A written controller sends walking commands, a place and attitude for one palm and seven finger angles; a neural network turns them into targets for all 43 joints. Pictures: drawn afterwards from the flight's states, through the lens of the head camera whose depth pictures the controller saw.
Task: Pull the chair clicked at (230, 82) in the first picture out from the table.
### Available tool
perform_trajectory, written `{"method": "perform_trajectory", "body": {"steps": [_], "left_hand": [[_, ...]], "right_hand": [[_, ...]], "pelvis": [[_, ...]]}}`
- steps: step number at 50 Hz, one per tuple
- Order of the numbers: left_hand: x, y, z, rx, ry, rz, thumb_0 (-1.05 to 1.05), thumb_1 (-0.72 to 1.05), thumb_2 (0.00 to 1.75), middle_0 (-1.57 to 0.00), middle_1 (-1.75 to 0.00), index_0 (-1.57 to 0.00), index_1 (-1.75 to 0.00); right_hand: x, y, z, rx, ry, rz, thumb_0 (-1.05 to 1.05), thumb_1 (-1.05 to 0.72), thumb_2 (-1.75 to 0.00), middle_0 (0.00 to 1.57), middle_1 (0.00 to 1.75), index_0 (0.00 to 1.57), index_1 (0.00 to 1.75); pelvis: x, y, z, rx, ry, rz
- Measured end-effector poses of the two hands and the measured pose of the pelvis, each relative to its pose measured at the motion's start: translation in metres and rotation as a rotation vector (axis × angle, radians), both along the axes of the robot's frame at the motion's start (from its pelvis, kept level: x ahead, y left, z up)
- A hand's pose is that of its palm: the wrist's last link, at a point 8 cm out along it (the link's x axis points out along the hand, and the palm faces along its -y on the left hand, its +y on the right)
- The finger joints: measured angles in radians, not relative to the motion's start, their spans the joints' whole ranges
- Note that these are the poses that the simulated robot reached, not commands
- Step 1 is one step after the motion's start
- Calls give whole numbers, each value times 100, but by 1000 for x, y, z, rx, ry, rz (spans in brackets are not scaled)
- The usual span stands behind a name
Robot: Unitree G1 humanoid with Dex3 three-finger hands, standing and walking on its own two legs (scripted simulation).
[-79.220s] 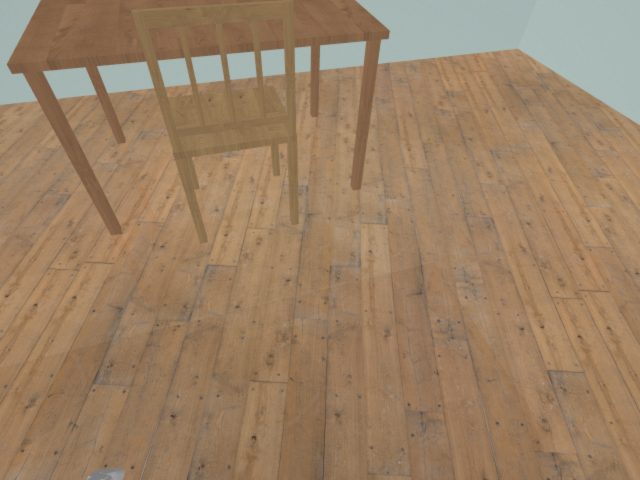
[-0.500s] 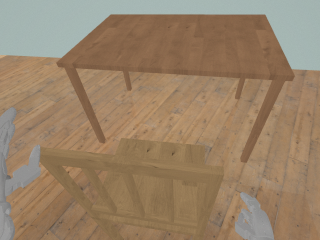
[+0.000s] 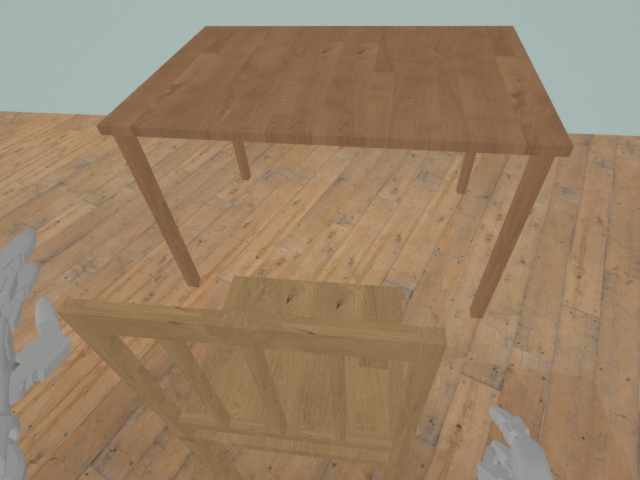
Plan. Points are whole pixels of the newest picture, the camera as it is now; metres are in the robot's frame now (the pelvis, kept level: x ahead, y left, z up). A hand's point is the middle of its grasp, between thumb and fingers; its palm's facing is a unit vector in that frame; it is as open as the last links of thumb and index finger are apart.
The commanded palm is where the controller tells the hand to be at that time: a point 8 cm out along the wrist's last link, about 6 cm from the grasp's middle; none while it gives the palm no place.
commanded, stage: step back with the hand held close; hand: left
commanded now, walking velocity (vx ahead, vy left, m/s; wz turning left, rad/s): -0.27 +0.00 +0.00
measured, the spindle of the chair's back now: (268, 392) +0.25 +0.12 -0.07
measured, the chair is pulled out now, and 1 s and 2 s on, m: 0.50 0.50 0.50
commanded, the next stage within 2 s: stop stepping back and stand still in 1.78 s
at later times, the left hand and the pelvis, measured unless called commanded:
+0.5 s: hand (28, 405) +0.14 +0.27 +0.15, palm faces +0.41 -0.75 -0.51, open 7.4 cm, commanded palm +0.08 +0.31 +0.18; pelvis -0.06 +0.01 -0.01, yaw -1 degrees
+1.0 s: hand out of the picture +0.11 +0.28 +0.16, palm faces +0.47 -0.74 -0.48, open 7.5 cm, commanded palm +0.04 +0.31 +0.18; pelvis -0.10 +0.01 -0.02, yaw +0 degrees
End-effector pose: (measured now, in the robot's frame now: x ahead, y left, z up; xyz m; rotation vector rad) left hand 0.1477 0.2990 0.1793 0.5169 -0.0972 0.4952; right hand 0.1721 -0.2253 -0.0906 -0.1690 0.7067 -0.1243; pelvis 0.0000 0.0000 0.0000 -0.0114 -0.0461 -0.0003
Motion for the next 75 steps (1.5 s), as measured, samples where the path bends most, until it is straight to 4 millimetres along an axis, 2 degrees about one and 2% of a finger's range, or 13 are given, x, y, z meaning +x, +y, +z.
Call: {"method": "perform_trajectory", "body": {"steps": [5,11,23,29,36,46,53,61,67,70,75], "left_hand": [[4,2,2,14,2,-37,1,89,90,-21,-31,-21,-30],[0,-1,-3,53,77,-97,1,89,90,-21,-31,-21,-30],[-45,7,-5,71,52,-68,1,89,90,-21,-31,-21,-30],[-65,7,-7,52,-4,-60,1,89,90,-21,-31,-21,-30],[-76,17,-4,80,-51,-62,1,88,90,-21,-31,-21,-30],[-86,15,-2,114,-86,-62,1,89,90,-21,-31,-21,-30],[-83,12,-1,110,-110,-100,1,88,90,-21,-31,-21,-30],[-82,21,1,172,-110,-109,1,88,90,-21,-31,-21,-30],[-88,4,1,148,-153,-123,1,89,90,-21,-31,-21,-30],[-90,-1,2,122,-173,-137,1,88,90,-21,-31,-21,-30],[-97,15,2,146,-165,-146,1,88,90,-22,-31,-21,-30]], "right_hand": [[-3,4,4,10,-1,-19,1,-90,-90,20,30,20,30],[-22,2,4,8,28,-77,1,-90,-90,20,30,20,30],[-77,-5,-5,-28,99,-106,1,-90,-90,20,30,20,30],[-97,-6,-3,-54,76,-90,1,-90,-90,20,30,20,30],[-113,-2,3,-75,54,-81,1,-90,-90,20,30,20,30],[-118,3,-4,-61,45,-45,1,-90,-90,20,30,20,30],[-119,2,-6,-89,77,-32,1,-90,-89,20,30,20,30],[-113,4,-2,-92,42,-57,1,-90,-90,20,30,20,30],[-107,3,-8,-70,23,-17,1,-90,-89,20,30,20,30],[-111,1,-8,-80,51,-12,1,-90,-89,20,30,20,30],[-121,1,1,-120,73,-29,1,-90,-89,20,30,20,30]], "pelvis": [[-9,5,1,-3,18,-14],[-23,12,2,7,42,-28],[-58,10,-4,3,48,-14],[-75,12,-8,-7,48,-10],[-89,16,-10,-18,51,-3],[-96,12,-16,-20,51,6],[-98,15,-17,-26,71,5],[-97,15,-20,-23,74,12],[-99,4,-24,-32,64,16],[-102,6,-22,-21,70,22],[-110,16,-18,-18,80,38]]}}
